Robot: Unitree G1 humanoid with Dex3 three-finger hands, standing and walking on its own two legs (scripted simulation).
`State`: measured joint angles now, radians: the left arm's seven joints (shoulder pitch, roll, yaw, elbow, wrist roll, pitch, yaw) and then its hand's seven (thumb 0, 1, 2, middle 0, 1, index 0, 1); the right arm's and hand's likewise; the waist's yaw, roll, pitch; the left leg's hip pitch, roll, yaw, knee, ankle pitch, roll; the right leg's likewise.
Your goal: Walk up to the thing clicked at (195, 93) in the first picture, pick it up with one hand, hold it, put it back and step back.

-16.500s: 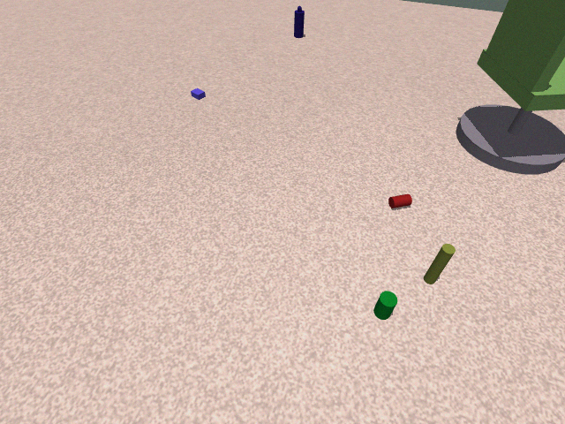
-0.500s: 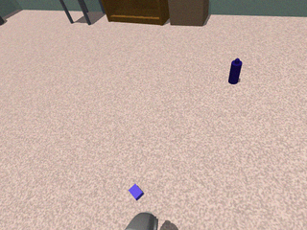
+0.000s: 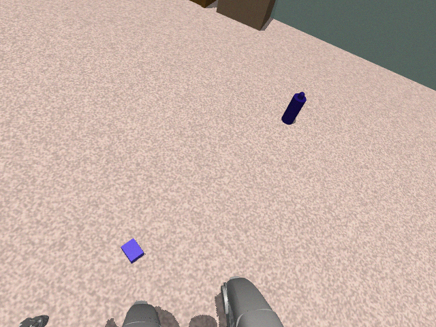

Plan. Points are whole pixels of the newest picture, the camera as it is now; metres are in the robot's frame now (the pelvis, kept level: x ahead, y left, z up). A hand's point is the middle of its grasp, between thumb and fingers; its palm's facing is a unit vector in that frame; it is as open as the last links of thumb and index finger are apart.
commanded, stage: walk up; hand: left
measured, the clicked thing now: (132, 250) +0.46 +0.22 -0.72
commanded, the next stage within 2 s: none
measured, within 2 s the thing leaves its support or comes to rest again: neither
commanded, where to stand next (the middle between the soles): +0.08 -0.01 m, yaw +0 degrees
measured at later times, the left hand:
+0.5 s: hand out of the picture -0.01 +0.32 -0.07, palm faces +0.00 -0.77 -0.64, open 7.4 cm
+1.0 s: hand out of the picture +0.15 +0.27 -0.18, palm faces -0.08 -0.95 -0.30, open 7.3 cm
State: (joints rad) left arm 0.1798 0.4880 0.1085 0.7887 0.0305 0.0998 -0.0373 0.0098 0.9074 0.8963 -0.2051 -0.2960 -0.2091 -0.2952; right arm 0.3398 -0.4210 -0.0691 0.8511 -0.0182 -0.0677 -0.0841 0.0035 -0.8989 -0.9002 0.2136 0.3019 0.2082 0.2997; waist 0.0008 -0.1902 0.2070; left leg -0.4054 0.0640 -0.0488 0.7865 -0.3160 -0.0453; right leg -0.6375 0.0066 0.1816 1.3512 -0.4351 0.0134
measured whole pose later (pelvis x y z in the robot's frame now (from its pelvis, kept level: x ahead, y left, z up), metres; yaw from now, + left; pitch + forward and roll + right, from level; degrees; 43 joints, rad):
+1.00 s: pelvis +0.02 +0.00 -0.01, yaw -3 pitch -4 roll +0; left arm 0.15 0.47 0.11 0.79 0.02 0.09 -0.04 0.01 0.91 0.90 -0.20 -0.30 -0.21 -0.30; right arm 0.33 -0.44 -0.07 0.85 -0.02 -0.07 -0.08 0.00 -0.90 -0.90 0.21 0.30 0.21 0.30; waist -0.01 -0.17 0.20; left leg -0.45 0.09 -0.01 0.82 -0.31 -0.04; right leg -0.59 -0.04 0.15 1.23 -0.43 0.00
